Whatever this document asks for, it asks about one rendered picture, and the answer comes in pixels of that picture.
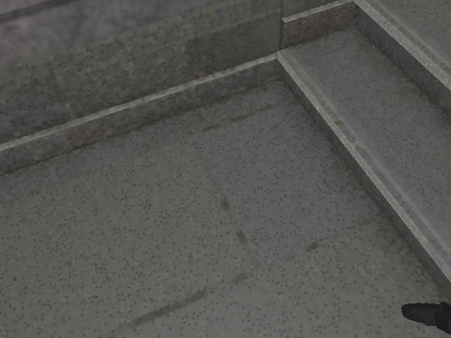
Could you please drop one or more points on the robot right hand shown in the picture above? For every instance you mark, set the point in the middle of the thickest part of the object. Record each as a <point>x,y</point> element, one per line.
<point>431,314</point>

